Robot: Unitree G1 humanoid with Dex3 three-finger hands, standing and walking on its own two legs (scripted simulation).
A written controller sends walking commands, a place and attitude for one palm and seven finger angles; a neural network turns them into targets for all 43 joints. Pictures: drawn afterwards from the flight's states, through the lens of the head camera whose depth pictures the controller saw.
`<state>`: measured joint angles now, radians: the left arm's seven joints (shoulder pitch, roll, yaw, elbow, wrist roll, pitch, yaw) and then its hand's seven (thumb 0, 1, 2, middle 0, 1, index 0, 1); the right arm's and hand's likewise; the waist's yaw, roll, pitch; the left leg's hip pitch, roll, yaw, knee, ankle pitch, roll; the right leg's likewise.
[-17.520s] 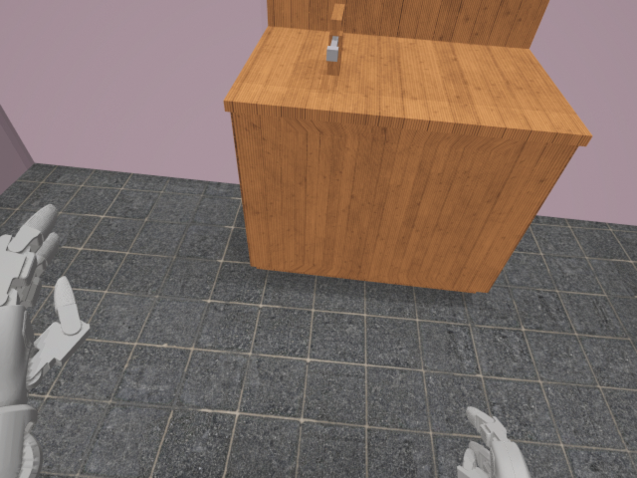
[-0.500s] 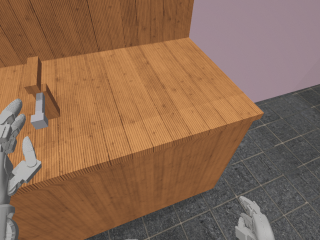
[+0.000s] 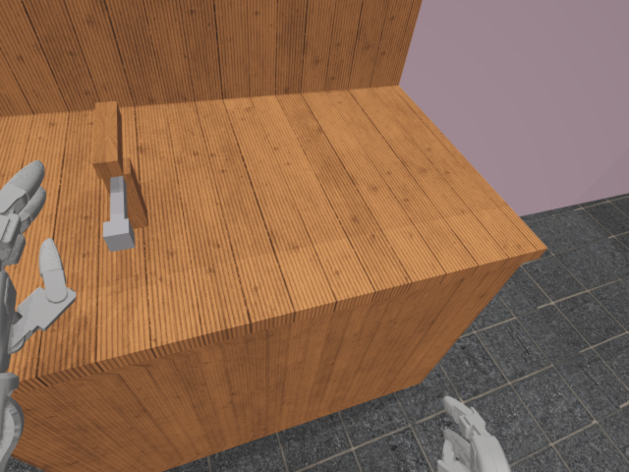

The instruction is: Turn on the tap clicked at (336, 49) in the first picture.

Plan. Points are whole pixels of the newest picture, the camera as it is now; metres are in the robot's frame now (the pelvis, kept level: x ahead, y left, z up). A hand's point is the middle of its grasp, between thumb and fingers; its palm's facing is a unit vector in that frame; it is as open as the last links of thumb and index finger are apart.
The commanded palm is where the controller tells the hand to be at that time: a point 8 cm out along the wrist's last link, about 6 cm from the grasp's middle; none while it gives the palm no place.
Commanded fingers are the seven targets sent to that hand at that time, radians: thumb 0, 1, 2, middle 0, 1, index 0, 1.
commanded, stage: come to a stop and stand still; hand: left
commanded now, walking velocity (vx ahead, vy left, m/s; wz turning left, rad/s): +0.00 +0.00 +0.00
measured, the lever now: (119, 235) +0.34 +0.28 +0.10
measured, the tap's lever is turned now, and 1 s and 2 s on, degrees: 0 0 0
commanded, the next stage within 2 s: look again from close up in 0.66 s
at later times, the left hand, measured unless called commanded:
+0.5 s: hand (115, 264) +0.25 +0.23 +0.17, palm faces +0.39 -0.84 -0.37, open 7.4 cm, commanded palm +0.20 +0.26 +0.18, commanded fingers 0.00 0.90 0.90 -0.20 -0.30 -0.20 -0.30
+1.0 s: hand (124, 278) +0.24 +0.22 +0.16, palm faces +0.40 -0.84 -0.36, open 7.4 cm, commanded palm +0.19 +0.25 +0.18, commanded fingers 0.00 0.90 0.90 -0.20 -0.30 -0.20 -0.30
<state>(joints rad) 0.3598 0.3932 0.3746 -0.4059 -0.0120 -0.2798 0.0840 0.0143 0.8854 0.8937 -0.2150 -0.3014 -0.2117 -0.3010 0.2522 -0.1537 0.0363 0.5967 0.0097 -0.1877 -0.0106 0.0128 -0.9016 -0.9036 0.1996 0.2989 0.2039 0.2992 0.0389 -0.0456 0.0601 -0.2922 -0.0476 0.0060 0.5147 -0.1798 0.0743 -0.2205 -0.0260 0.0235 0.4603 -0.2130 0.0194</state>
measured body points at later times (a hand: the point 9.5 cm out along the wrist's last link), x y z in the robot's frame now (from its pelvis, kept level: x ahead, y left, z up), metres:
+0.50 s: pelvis +0.04 -0.02 +0.01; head +0.06 +0.01 +0.45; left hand +0.23 +0.28 +0.19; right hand +0.23 -0.23 -0.06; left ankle +0.06 +0.07 -0.74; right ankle +0.04 -0.17 -0.73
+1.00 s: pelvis +0.03 -0.03 +0.01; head +0.05 -0.02 +0.46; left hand +0.22 +0.26 +0.18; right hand +0.22 -0.25 -0.07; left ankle +0.06 +0.07 -0.74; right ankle +0.04 -0.17 -0.74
